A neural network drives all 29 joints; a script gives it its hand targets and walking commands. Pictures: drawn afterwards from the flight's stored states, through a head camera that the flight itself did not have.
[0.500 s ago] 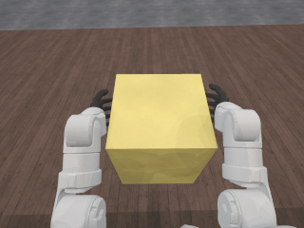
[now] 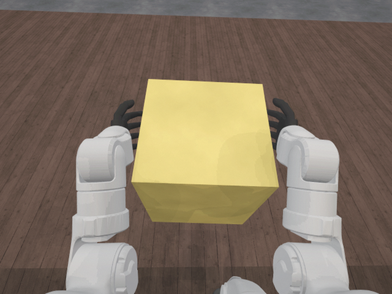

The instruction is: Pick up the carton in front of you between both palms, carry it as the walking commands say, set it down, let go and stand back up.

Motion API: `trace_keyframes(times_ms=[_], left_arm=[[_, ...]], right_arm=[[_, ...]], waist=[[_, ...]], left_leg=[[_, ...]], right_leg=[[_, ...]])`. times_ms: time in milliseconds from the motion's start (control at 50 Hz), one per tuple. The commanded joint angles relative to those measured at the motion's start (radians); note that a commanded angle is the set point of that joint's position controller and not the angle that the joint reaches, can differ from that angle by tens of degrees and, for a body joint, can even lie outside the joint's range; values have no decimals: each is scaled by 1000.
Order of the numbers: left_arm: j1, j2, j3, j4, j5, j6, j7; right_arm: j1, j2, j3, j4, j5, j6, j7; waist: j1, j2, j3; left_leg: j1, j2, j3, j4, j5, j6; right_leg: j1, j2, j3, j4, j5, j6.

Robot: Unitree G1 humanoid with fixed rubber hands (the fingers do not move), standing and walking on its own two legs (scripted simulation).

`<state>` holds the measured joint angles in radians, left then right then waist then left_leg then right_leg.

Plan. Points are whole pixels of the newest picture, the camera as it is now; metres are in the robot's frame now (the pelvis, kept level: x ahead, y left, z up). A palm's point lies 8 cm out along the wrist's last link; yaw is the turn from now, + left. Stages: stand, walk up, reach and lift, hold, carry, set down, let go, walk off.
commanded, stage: carry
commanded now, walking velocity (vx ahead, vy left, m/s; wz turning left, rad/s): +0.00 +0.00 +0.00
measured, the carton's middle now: (201, 160) +0.36 +0.01 +0.03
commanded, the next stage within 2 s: none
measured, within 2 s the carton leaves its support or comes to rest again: neither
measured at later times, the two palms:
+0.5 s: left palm (104, 120) +0.39 +0.18 +0.12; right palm (270, 122) +0.39 -0.12 +0.12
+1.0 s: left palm (101, 128) +0.37 +0.19 +0.12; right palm (271, 131) +0.37 -0.11 +0.12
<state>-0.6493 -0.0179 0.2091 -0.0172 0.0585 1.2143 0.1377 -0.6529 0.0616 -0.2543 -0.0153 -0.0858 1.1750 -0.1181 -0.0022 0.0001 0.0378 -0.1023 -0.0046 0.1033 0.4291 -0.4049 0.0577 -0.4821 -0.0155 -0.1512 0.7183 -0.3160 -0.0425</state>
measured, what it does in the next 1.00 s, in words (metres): steps on the spot: left foot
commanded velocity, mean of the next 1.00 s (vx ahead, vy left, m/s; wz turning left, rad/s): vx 0.00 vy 0.00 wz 0.00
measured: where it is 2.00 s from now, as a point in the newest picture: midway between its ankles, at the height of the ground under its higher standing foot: outside the picture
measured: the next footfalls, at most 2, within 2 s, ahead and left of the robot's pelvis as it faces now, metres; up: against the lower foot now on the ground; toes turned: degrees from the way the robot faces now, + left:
left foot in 0.28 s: +0.04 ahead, +0.12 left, +0.00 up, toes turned +5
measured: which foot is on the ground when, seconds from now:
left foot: down 0.00-0.12, up 0.14-0.26, down 0.28-1.00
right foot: down 0.00-1.00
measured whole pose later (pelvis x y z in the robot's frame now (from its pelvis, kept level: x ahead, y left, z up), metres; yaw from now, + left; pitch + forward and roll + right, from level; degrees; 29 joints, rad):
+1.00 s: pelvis +0.02 +0.04 +0.00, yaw -1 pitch +2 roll +0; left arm -0.67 0.00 0.19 0.20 0.06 1.24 0.13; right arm -0.67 0.00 -0.21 0.20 -0.07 1.21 -0.12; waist 0.00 0.00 -0.06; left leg -0.28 -0.01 0.09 0.57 -0.33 0.06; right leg -0.36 -0.03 -0.11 0.55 -0.23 -0.02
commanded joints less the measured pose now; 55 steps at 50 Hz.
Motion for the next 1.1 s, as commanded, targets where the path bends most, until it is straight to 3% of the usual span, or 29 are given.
trace_keyframes(times_ms=[0,40,60,80,100,120,140,160,180,200,240,260,280,300,320,360,420,560,1080], left_arm=[[-756,-1091,-729,-106,-424,-33,-236],[-743,-1073,-724,-100,-424,-30,-236],[-720,-1064,-715,-92,-419,-29,-238],[-701,-1049,-704,-81,-414,-28,-242],[-687,-1050,-698,-62,-405,-31,-244],[-649,-1041,-688,-35,-407,-32,-246],[-668,-1052,-692,-45,-414,-35,-249],[-695,-1066,-696,-63,-423,-36,-252],[-726,-1073,-700,-81,-437,-35,-254],[-749,-1076,-704,-93,-447,-32,-254],[-741,-1074,-704,-82,-452,-27,-256],[-731,-1073,-700,-67,-448,-27,-257],[-729,-1067,-691,-55,-441,-27,-260],[-760,-1072,-693,-60,-441,-24,-264],[-776,-1073,-690,-48,-442,-22,-265],[-770,-1077,-682,-12,-445,-20,-267],[-733,-1078,-652,58,-432,-21,-267],[-757,-1098,-597,107,-423,-28,-263],[-779,-1096,-584,88,-427,-20,-251]], right_arm=[[-673,1009,729,-71,436,11,250],[-686,1013,745,-77,445,8,252],[-681,1014,754,-69,450,7,253],[-678,1013,762,-54,454,7,254],[-682,1019,758,-50,460,15,257],[-657,1027,753,-22,460,21,256],[-674,1028,755,-26,462,19,255],[-691,1028,754,-31,463,18,251],[-696,1029,746,-34,466,18,245],[-686,1032,737,-30,461,19,238],[-645,1039,720,-5,445,22,233],[-630,1038,711,11,438,24,236],[-636,1039,702,31,432,24,241],[-662,1035,700,34,426,20,245],[-662,1036,698,44,428,23,248],[-662,1034,688,62,430,23,250],[-643,1023,664,105,418,21,249],[-712,1052,641,116,441,14,249],[-723,1068,625,130,451,23,242]], waist=[[-68,188,-446],[-26,176,-478],[21,138,-506],[53,58,-533],[68,-142,-609],[54,-211,-653],[52,-180,-620],[36,-106,-592],[27,-89,-569],[26,-108,-574],[7,-91,-584],[-1,-85,-584],[1,-32,-569],[9,53,-519],[11,69,-509],[7,47,-513],[3,52,-525],[1,31,-492],[5,3,-495]], left_leg=[[492,204,-113,159,1419,30],[342,164,-47,218,1340,27],[211,152,-8,300,1236,10],[4,112,13,384,839,-21],[-280,3,-29,570,120,-76],[-372,-15,-129,625,-236,-81],[-385,13,-166,562,-266,-71],[-365,43,-167,394,-268,-44],[-313,45,-134,232,-197,-35],[-209,8,-82,170,-93,-41],[-30,5,-45,-1,191,-43],[42,41,-75,-14,276,-38],[51,149,-172,7,426,-16],[-13,200,-182,55,576,14],[-23,201,-172,68,601,15],[-30,180,-154,83,575,7],[-21,159,-135,117,660,4],[-46,164,-148,96,639,2],[-86,144,-137,56,377,9]], right_leg=[[-190,65,-23,-34,17,0],[52,79,-41,-203,178,-20],[257,61,-38,-322,379,-37],[501,-40,48,-331,808,-70],[795,-272,301,-172,1450,-222],[846,-340,359,-191,1463,-289],[783,-330,317,-213,1289,-281],[717,-290,279,-228,1065,-236],[658,-263,251,-241,944,-199],[567,-238,224,-262,832,-177],[432,-197,155,-248,605,-128],[360,-171,143,-230,485,-95],[295,-129,122,-210,325,-52],[304,-93,110,-227,187,-23],[309,-96,114,-214,174,-19],[320,-108,122,-189,296,-19],[322,-123,127,-157,430,-25],[306,-115,127,-160,350,-7],[307,-135,153,-214,311,-10]])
